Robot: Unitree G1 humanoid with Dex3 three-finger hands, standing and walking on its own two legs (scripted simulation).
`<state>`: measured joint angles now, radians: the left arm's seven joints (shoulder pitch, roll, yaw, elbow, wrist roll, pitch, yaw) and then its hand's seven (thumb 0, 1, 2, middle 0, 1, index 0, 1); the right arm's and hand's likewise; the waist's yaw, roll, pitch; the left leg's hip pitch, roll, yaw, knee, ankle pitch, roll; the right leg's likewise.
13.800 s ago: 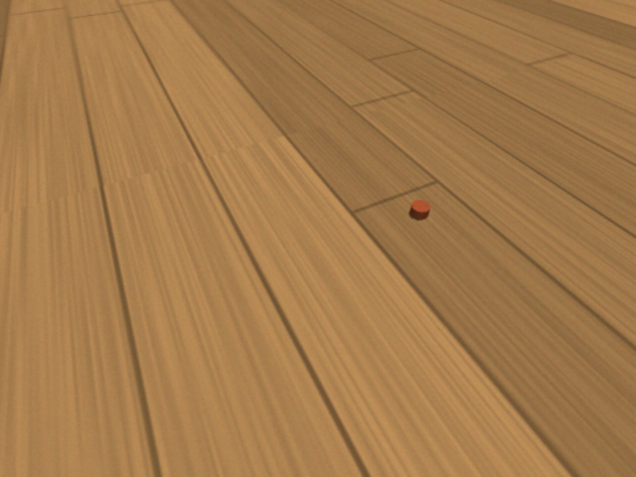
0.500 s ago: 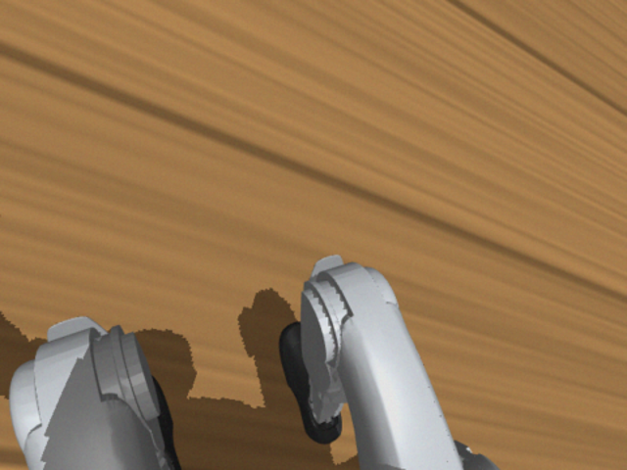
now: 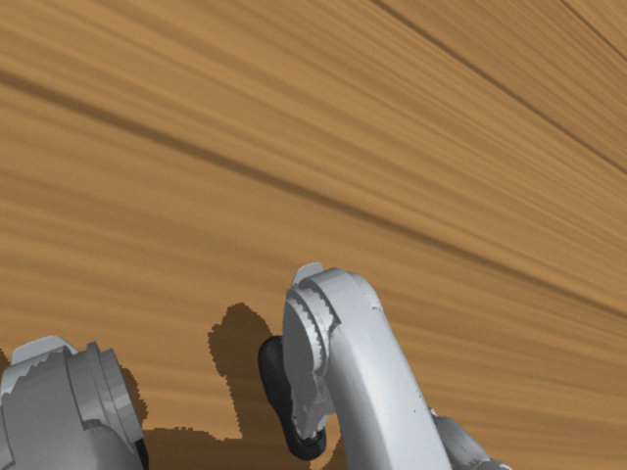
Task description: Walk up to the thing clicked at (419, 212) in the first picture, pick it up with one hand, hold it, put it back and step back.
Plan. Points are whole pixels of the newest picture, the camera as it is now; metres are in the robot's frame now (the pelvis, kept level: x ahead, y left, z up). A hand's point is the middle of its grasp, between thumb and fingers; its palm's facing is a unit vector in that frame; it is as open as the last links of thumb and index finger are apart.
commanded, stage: rest palm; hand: left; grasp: from above
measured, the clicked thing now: out of the picture +0.44 +0.37 -0.28
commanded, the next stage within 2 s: close in 0.38 s
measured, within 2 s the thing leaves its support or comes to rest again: neither
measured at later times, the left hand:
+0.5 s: hand out of the picture +0.42 +0.36 -0.24, palm faces -0.44 -0.18 -0.88, open 14.1 cm
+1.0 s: hand out of the picture +0.42 +0.37 -0.25, palm faces -0.43 -0.17 -0.89, open 13.0 cm
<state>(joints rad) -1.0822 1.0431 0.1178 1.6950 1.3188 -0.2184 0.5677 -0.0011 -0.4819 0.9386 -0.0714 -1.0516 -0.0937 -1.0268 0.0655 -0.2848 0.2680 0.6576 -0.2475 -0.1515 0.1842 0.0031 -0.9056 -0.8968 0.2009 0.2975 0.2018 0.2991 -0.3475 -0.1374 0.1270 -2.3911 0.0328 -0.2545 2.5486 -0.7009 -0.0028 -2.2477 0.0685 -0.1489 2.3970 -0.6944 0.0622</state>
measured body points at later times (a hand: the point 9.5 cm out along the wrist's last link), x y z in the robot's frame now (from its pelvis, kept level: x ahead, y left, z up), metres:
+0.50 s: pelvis +0.00 +0.00 +0.00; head +0.27 +0.13 +0.33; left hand +0.44 +0.36 -0.19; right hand +0.06 -0.27 -0.06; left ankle +0.06 +0.13 -0.27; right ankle +0.11 -0.12 -0.27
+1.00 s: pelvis +0.00 +0.00 +0.00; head +0.27 +0.14 +0.32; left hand +0.44 +0.37 -0.20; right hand +0.07 -0.25 -0.06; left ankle +0.06 +0.13 -0.27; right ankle +0.11 -0.12 -0.27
